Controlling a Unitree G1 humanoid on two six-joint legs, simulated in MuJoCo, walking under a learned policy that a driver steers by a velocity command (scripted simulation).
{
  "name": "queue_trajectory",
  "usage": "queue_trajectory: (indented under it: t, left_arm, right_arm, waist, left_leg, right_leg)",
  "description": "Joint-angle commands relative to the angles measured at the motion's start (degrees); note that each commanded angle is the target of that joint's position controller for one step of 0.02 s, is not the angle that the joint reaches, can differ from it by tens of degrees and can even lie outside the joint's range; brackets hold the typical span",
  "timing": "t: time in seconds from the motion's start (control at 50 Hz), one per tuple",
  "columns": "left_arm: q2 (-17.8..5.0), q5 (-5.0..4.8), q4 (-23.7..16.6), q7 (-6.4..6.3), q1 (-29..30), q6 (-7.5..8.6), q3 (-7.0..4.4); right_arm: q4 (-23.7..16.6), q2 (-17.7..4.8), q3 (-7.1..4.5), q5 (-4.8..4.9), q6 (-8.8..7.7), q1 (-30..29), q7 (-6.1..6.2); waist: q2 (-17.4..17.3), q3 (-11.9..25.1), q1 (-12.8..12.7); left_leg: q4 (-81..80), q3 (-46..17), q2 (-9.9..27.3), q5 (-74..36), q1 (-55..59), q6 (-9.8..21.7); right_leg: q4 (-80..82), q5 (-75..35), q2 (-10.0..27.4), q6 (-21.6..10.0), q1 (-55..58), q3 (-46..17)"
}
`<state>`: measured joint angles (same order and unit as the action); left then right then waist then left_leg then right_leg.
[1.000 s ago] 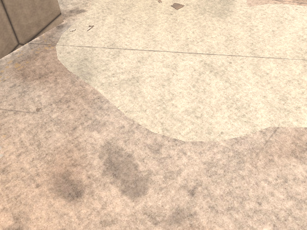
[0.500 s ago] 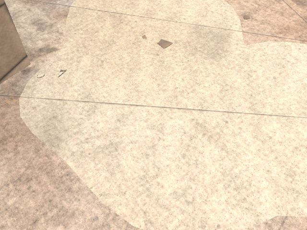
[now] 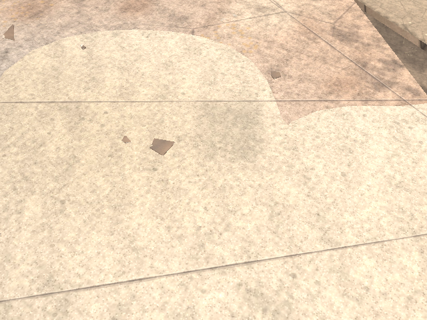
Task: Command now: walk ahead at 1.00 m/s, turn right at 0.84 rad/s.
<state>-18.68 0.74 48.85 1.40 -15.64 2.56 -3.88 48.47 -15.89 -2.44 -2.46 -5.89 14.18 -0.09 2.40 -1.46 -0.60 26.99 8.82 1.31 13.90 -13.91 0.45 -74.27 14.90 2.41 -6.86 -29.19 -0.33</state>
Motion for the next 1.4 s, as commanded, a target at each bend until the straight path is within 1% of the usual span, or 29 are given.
queue_trajectory:
  t: [0.02,0.18,0.22,0.26,0.28,0.3,0.32,0.38,0.44,0.54,0.6,0.66,0.72,0.74,0.76,0.78,0.8,0.84,0.9,0.98,1.08,1.14,1.16,1.18,1.2,1.22,1.26,1.32,1.4]
  left_arm:
    - [3.3,0.98,-6.4,1.59,2.7,-1.83,1.21]
    - [1.4,1.32,-11.4,3.50,16.6,-0.41,2.94]
    - [-1.2,1.68,-10.0,2.69,13.3,0.05,2.29]
    - [-4.7,1.81,-4.3,1.56,-4.4,0.41,0.50]
    - [-7.8,2.33,-1.3,0.44,-13.4,0.04,-1.14]
    - [-13.3,2.83,-1.1,-0.74,-10.7,-0.25,-2.42]
    - [-15.2,1.72,-2.1,-0.58,-11.5,-0.24,-3.23]
    - [-6.9,1.18,0.0,-1.03,-5.2,1.28,-2.01]
    - [-1.1,0.22,1.4,-1.37,-4.1,3.01,0.18]
    - [-2.3,-0.83,2.6,-0.46,-7.2,4.85,0.14]
    - [-4.0,-1.76,4.2,-0.53,-10.8,5.72,0.22]
    - [-7.2,-0.59,5.5,-1.27,-12.1,5.27,-0.18]
    - [-10.4,2.47,5.2,-3.06,-8.4,2.55,-1.10]
    - [-8.7,2.84,4.3,-3.22,-7.0,2.39,-0.70]
    - [1.5,0.24,1.7,-1.06,-14.4,3.41,1.62]
    - [-2.9,0.50,0.5,-1.09,-9.7,4.94,1.36]
    - [-3.3,0.27,-2.2,-1.24,-3.0,5.63,1.62]
    - [-2.1,1.87,-4.4,-0.97,2.3,5.72,2.44]
    - [-0.1,3.65,-7.7,-0.21,3.5,2.81,3.30]
    - [0.5,1.98,-13.9,0.87,17.1,2.48,4.87]
    - [-2.1,0.76,-15.6,0.22,20.5,2.74,4.16]
    - [-6.8,1.02,-12.2,-1.51,6.3,3.48,1.72]
    - [-9.9,1.83,-10.2,-2.74,-5.4,3.72,0.34]
    - [-14.3,4.03,-9.2,-3.70,-14.7,3.67,-1.00]
    - [-17.1,3.58,-9.0,-2.98,-10.0,2.96,-2.04]
    - [-9.3,3.09,-10.6,-2.69,-3.4,2.60,-0.98]
    - [-3.4,2.82,-9.2,-2.21,-0.5,2.61,0.43]
    - [-0.6,1.07,-4.2,-1.67,-4.9,3.88,1.17]
    - [-1.5,0.52,-3.0,-1.18,-2.5,5.27,0.94]
  right_arm:
    - [0.8,-1.3,-0.35,1.70,-1.79,5.1,-0.49]
    - [3.9,-7.6,-0.61,1.56,-2.65,9.4,-0.06]
    - [4.5,-11.1,-1.07,1.28,-1.07,11.5,0.94]
    - [4.0,-13.8,-1.62,0.51,1.07,9.7,1.73]
    - [3.5,-13.4,-1.66,0.35,1.44,9.2,1.73]
    - [1.3,-3.8,0.02,0.49,1.04,13.2,0.30]
    - [-2.0,-5.0,-0.04,3.12,0.14,13.4,0.07]
    - [-3.1,-4.9,0.32,2.20,-0.79,2.9,0.15]
    - [-2.6,-1.9,0.85,0.17,2.14,4.6,-1.40]
    - [-9.2,-1.0,2.02,0.31,2.19,-11.9,-2.79]
    - [-10.1,-1.1,2.36,1.55,1.95,-15.8,-3.32]
    - [-10.4,-4.2,1.51,0.95,1.50,-15.3,-2.40]
    - [-2.5,-9.2,-1.12,1.29,1.97,10.0,-0.70]
    - [0.0,-12.5,-2.61,0.89,2.58,20.5,0.25]
    - [0.7,-18.4,-4.46,-0.40,2.81,19.4,0.29]
    - [0.3,-14.0,-4.14,1.43,3.20,15.1,-0.87]
    - [-0.3,-12.1,-3.89,1.18,2.74,10.0,-1.05]
    - [1.4,-6.8,-2.78,1.35,2.42,8.9,-0.85]
    - [2.5,-6.2,-2.18,2.14,1.42,8.4,-0.19]
    - [0.1,-8.8,-3.42,2.20,0.27,7.5,-0.62]
    - [-0.5,-11.0,-4.88,3.05,0.41,11.6,-1.12]
    - [-1.0,-14.1,-5.57,2.36,0.98,10.7,-0.64]
    - [-2.0,-12.2,-5.04,2.27,0.55,8.5,-0.90]
    - [-4.7,-2.6,-2.67,3.05,0.01,8.9,-0.52]
    - [-8.0,-2.0,-1.50,4.79,0.42,13.9,-0.47]
    - [-6.1,-6.2,-1.94,3.12,1.76,7.7,0.09]
    - [-6.6,-6.3,-2.17,1.61,2.77,1.3,-1.37]
    - [-10.1,-2.5,-1.15,0.58,5.19,-2.9,-3.24]
    - [-15.5,-2.6,0.02,0.61,5.94,-10.4,-4.70]
  waist:
    - [-7.0,-1.1,-0.3]
    - [-3.7,-8.4,-1.0]
    - [-7.1,-3.6,-3.5]
    - [-9.7,6.4,-11.7]
    - [-8.3,10.6,-15.3]
    - [7.1,12.7,-6.7]
    - [9.7,22.4,-6.0]
    - [-6.1,2.1,-2.1]
    - [-3.5,-0.6,3.0]
    - [-1.9,-7.7,0.4]
    - [-2.5,-6.8,-1.3]
    - [0.1,-3.5,0.0]
    - [3.2,10.4,12.7]
    - [1.5,14.9,16.9]
    - [-20.6,19.2,7.4]
    - [-14.9,20.1,8.5]
    - [-9.0,10.2,6.6]
    - [0.9,2.8,3.3]
    - [-1.9,-1.6,-1.7]
    - [-3.7,-6.7,0.4]
    - [-5.2,-2.3,4.3]
    - [-3.4,8.1,-3.1]
    - [-2.5,14.6,-8.9]
    - [9.6,22.4,-9.8]
    - [23.4,27.1,-3.6]
    - [10.0,15.8,-4.0]
    - [0.2,5.5,-3.3]
    - [3.8,1.2,-0.7]
    - [3.2,-1.9,2.0]
  left_leg:
    - [-17.5,-11.4,15.9,-6.2,7.7,4.2]
    - [-25.1,5.7,12.2,-41.6,8.7,4.8]
    - [-14.4,6.2,13.5,-66.9,18.3,5.0]
    - [10.6,5.5,14.4,-72.4,17.5,5.6]
    - [28.7,5.4,12.2,-59.4,8.2,5.2]
    - [50.7,3.3,3.9,6.7,-12.5,3.6]
    - [63.8,-8.2,-2.3,14.3,-25.7,3.3]
    - [53.2,-11.8,5.0,3.0,-28.4,4.2]
    - [44.6,-12.0,7.6,3.4,-21.3,2.4]
    - [20.5,-6.3,7.5,-14.2,-22.6,1.3]
    - [9.2,-2.6,3.3,-26.4,-15.0,3.7]
    - [4.3,-1.3,-1.1,-21.4,-11.7,6.1]
    - [5.0,-0.1,-6.5,-8.4,10.3,8.8]
    - [8.3,-7.4,-0.6,2.7,23.1,11.3]
    - [1.5,-42.3,15.3,15.7,39.6,22.6]
    - [-11.1,-60.1,16.3,17.9,39.4,23.5]
    - [-11.8,-51.2,14.9,12.9,31.6,21.7]
    - [-13.3,-40.0,10.2,3.5,15.1,18.6]
    - [-16.7,-33.7,5.6,2.0,1.3,18.4]
    - [-22.8,-27.8,0.9,-1.6,-12.9,16.2]
    - [-16.7,-29.2,2.2,-18.9,0.3,11.3]
    - [6.7,-27.4,0.0,-35.9,5.2,8.0]
    - [22.6,-25.7,-2.5,-28.9,-3.4,7.0]
    - [42.0,-20.4,-7.0,7.6,-17.5,7.0]
    - [53.5,-16.2,-7.0,15.0,-28.9,6.8]
    - [55.5,-14.7,-1.9,8.0,-33.5,7.1]
    - [50.0,-13.3,1.7,2.2,-31.2,5.9]
    - [48.0,-12.5,4.7,1.7,-31.9,5.0]
    - [39.7,-9.8,5.1,-8.4,-31.9,4.9]
  right_leg:
    - [-0.2,-3.1,6.0,0.6,-14.0,-2.3]
    - [33.4,-19.7,-1.8,-2.9,-0.8,7.7]
    - [35.5,-12.3,-6.7,-4.3,3.7,9.9]
    - [39.2,-5.3,-9.0,-6.7,22.1,7.5]
    - [41.3,-1.1,-6.8,-7.5,35.7,2.8]
    - [41.8,6.5,8.9,-9.0,48.6,-18.5]
    - [53.1,11.0,16.9,-15.2,56.6,-45.9]
    - [59.1,-4.5,10.9,-10.2,33.9,-26.4]
    - [63.9,-6.4,6.6,-8.3,21.5,-17.6]
    - [70.9,-19.9,1.3,-6.4,15.9,-6.0]
    - [75.7,-33.0,2.7,-4.1,20.8,-3.1]
    - [68.0,-58.6,5.7,-2.3,33.8,-1.3]
    - [34.9,-72.7,6.8,-0.4,35.6,3.4]
    - [13.7,-59.5,4.1,-0.1,24.6,4.3]
    - [-13.2,-0.8,-7.3,3.8,-3.1,2.8]
    - [-16.7,7.4,-7.8,2.6,-12.1,-4.0]
    - [-13.6,1.6,-3.0,2.0,-15.9,-6.0]
    - [-4.1,0.1,0.9,2.7,-10.7,-5.3]
    - [6.0,4.4,3.0,6.3,-6.8,-4.4]
    - [30.5,-11.1,3.0,9.7,1.8,-0.1]
    - [43.8,-20.9,-0.2,8.9,9.2,-0.5]
    - [46.3,-7.9,-2.9,7.0,25.8,0.3]
    - [43.9,0.1,3.4,5.6,39.9,-4.8]
    - [47.6,21.5,20.3,3.6,53.9,-25.1]
    - [59.7,31.5,27.9,-1.9,55.4,-53.2]
    - [60.5,35.0,23.5,-1.4,46.6,-44.5]
    - [59.7,10.7,17.8,0.6,33.9,-23.6]
    - [61.0,-6.3,14.7,2.7,28.5,-9.5]
    - [65.6,-19.2,12.5,3.8,24.1,4.4]
